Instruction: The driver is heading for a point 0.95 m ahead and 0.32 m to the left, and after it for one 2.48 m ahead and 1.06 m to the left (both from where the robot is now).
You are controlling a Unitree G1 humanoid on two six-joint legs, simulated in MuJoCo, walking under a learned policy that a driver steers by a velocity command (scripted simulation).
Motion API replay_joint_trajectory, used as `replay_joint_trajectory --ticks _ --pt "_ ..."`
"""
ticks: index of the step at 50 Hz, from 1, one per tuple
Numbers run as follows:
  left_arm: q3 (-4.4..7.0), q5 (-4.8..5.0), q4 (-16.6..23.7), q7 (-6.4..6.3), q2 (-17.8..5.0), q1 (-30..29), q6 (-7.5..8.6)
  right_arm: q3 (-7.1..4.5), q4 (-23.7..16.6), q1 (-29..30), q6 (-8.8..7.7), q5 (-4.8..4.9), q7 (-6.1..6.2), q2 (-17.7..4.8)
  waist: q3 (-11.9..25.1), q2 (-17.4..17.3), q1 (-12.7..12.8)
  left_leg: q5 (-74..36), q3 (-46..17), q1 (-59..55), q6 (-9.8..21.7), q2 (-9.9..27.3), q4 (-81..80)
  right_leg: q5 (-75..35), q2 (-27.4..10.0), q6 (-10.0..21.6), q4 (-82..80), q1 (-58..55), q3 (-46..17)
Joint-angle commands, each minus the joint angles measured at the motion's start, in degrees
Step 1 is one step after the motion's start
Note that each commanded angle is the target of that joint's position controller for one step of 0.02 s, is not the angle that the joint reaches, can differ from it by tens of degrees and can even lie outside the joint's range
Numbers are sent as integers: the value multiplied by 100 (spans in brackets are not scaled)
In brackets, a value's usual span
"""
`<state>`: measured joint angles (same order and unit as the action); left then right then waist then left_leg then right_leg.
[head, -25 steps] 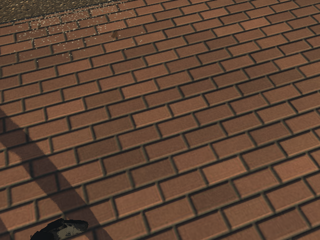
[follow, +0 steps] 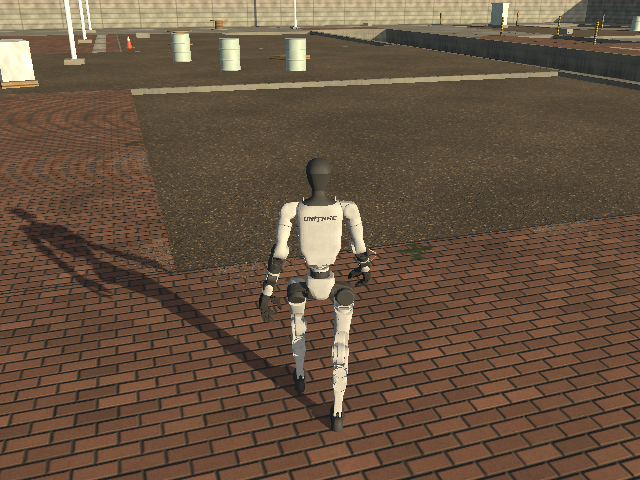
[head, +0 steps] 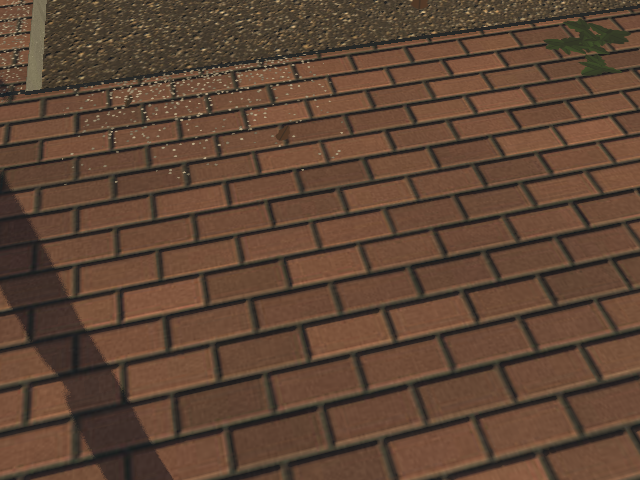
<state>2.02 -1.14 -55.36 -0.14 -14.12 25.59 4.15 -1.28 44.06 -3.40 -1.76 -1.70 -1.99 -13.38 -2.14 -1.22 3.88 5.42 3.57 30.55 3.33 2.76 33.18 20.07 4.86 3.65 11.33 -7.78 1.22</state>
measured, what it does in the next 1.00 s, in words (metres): walks ahead, turning left: left foot, then right foot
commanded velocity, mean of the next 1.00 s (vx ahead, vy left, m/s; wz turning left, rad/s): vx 0.49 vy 0.00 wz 0.43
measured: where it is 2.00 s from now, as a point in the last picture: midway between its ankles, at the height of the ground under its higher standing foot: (296, 390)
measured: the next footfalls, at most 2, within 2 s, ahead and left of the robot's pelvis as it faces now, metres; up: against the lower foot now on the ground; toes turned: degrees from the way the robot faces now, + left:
left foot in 0.04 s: +0.19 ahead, +0.10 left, +0.00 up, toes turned +3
right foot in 0.54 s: +0.47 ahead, -0.07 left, +0.00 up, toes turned +13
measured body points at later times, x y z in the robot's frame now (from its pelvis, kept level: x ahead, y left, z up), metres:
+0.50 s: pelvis +0.27 +0.02 +0.01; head +0.30 +0.02 +0.46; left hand +0.44 +0.27 -0.09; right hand +0.26 -0.25 -0.13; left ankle +0.15 +0.10 -0.73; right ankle +0.43 -0.09 -0.71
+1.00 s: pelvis +0.51 +0.07 +0.00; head +0.54 +0.09 +0.45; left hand +0.36 +0.29 -0.13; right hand +0.80 -0.04 -0.10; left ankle +0.59 +0.22 -0.70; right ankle +0.44 -0.08 -0.73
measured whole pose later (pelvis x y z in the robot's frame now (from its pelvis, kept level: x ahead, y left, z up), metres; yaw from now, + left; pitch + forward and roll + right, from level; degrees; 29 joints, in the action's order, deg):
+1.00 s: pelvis +0.51 +0.07 +0.00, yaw +29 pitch +1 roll -2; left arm 2.5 -0.9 -52.6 -0.8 -13.2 22.8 4.6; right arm -2.4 42.2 -1.8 0.0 -2.5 -4.4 -14.3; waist -3.6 -2.0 3.6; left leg 4.9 4.6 33.6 4.2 2.4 38.0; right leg 20.3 -0.9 -0.5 16.2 -3.6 15.4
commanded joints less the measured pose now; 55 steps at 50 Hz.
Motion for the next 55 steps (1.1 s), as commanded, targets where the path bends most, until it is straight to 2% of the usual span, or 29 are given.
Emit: replay_joint_trajectory --ticks 1,2,3,4,5,6,8,12,15,21,24,26,27,28,29,30,31,32,33,35,38,45,48,50,51,52,53,54,55 --pt "188 -23 146 -56 -990 -140 32 -242 34 -1057 -160 -24 121 -682 369 398 -826 325 234 -1600 348 -483 -558 -5637 -1477 471 1760 365 -301" --pt "139 8 207 -53 -880 -138 45 -345 325 -2082 -219 -130 194 -973 1016 165 -1206 393 -327 -3117 584 48 -618 -4590 -1232 366 3132 1250 -135" --pt "18 217 405 0 -358 385 67 -543 418 -2758 -219 -225 235 -1710 1868 -1097 -1116 1066 -2999 -4792 1309 1765 -940 -1733 -311 46 5443 3158 326" --pt "120 40 341 1 -692 289 72 -505 462 -2485 -153 18 155 -1543 1906 -1009 -974 811 -4473 -4715 1509 2006 -1712 867 31 96 6216 3994 -332" --pt "154 -31 448 14 -746 -149 61 -446 387 -1822 -127 136 126 -1285 952 -540 -698 1129 -3583 -3946 1404 1770 -1701 441 -426 134 6382 4384 -481" --pt "119 -48 532 52 -675 -491 100 -351 321 -1422 -133 137 95 -899 454 -149 -617 886 -2967 -3208 1303 1519 -1886 4 -665 123 6074 4375 -416" --pt "89 -122 580 90 -508 -580 20 -257 423 -1215 -172 143 110 -614 26 -240 -303 192 -2154 -2285 1007 969 -2189 -294 -953 -7 5361 3925 -358" --pt "44 -151 727 143 -378 -869 -148 -334 612 -1521 -271 177 131 -840 16 -214 -205 -375 -1686 -1869 1155 682 -2452 -657 -994 -367 4661 3817 -157" --pt "23 -115 1034 137 -390 -1726 -163 -364 690 -1797 -245 178 137 -864 -218 -196 -414 -149 -1672 -1909 1128 562 -2603 -1280 -1028 -579 3692 4188 -104" --pt "-28 -21 1432 132 -385 -2775 -113 -423 756 -2291 -204 117 163 -936 -104 -272 -800 -819 -1810 -2466 951 515 -2087 -1859 -763 -654 2491 4039 -126" --pt "9 3 1511 108 -542 -2662 -38 -479 653 -2130 -178 73 221 -1062 -12 -357 -649 -1201 -2086 -2567 769 623 -1647 -1459 -667 -524 2046 3472 -251" --pt "87 -5 1309 48 -700 -1860 49 -522 546 -1847 -180 79 227 -1173 238 -285 -249 -1485 -2149 -2289 586 495 -944 -1136 -491 -368 1583 2278 -171" --pt "180 -81 1119 -22 -939 -1137 140 -491 513 -1841 -213 109 193 -1036 675 118 52 -1348 -1878 -1955 450 76 150 -1015 -750 -194 1278 1218 -418" --pt "281 -219 1101 -112 -1410 -171 179 -378 294 -1867 -252 152 179 -607 1616 902 376 69 -1304 -1301 313 -362 1839 215 -2202 88 1045 -28 -1834" --pt "405 -211 1083 -115 -1869 -356 65 -328 106 -2466 -226 289 170 -309 1816 2293 -87 2778 -755 389 193 -1064 2973 859 -3155 650 180 -746 -4280" --pt "305 -154 1192 -92 -1244 -782 -7 -387 370 -2370 -100 127 224 -787 1086 1083 -212 2392 -907 773 250 -487 3560 1461 -2963 648 194 -65 -3987" --pt "186 -101 1281 -68 -769 -1142 -2 -409 364 -2016 -80 80 158 -812 515 471 -249 1809 -918 698 234 -299 3505 989 -2633 522 166 590 -3061" --pt "136 -106 1258 -50 -595 -1289 18 -390 324 -1837 -65 79 108 -679 281 398 -329 1462 -869 527 163 -125 3336 9 -2375 427 68 1005 -2272" --pt "111 -86 1200 -64 -523 -1241 51 -394 298 -1709 -12 10 60 -645 183 593 -359 1332 -809 430 96 -6 3198 -618 -2169 344 8 1203 -1703" --pt "115 -33 1070 -55 -515 -1068 148 -375 252 -1642 110 -32 -25 -564 197 788 -415 1107 -700 347 -13 31 3216 -1562 -1984 301 -44 1313 -1067" --pt "162 25 940 -30 -590 -830 236 -344 47 -1159 188 -29 -107 -503 165 664 -417 691 -633 804 -111 114 3144 -2363 -2026 413 -148 1131 -499" --pt "209 2 700 -35 -681 -503 201 -172 -450 199 149 -21 -266 -321 -223 619 -196 -429 -109 695 -102 132 1181 -2730 -1894 370 -283 1065 622" --pt "234 31 586 -86 -791 -376 122 -140 -552 391 115 -74 -268 -299 -301 583 -193 -197 297 213 79 -97 448 -4371 -1923 238 272 798 1028" --pt "274 54 539 -141 -946 -358 42 -182 -476 41 93 -124 -210 -399 -19 741 -333 234 483 -330 267 -445 218 -5881 -1906 125 1106 545 1181" --pt "300 72 537 -166 -1029 -388 -15 -229 -353 -427 58 -141 -170 -492 252 771 -515 357 483 -812 390 -640 38 -6213 -1886 95 1846 517 1208" --pt "308 113 574 -171 -1063 -464 -65 -307 -132 -1148 -13 -185 -104 -621 684 628 -826 -24 376 -1698 539 -787 -427 -5721 -1809 -5 2958 780 1246" --pt "298 120 676 -149 -1011 -451 -67 -437 60 -1821 -76 -246 4 -992 1178 157 -1149 -1223 -262 -2965 769 -297 -739 -3862 -1577 -246 4539 1747 1292" --pt "145 119 999 -79 -254 101 -87 -605 -55 -1622 -60 -169 78 -1764 1824 -1156 -527 -4956 -2616 -4921 1561 1698 48 1872 -665 -570 6641 4040 1140" --pt "218 44 1028 -100 -707 -56 -169 -686 -185 -2127 40 151 127 -1844 2769 -423 -983 -5461 -3470 -5003 2132 2016 -310 1729 -471 -600 7305 4186 -26"
Over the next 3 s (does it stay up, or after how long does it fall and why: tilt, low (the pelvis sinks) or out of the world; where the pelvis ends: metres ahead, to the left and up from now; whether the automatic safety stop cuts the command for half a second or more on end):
stays up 0.83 0.35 -0.01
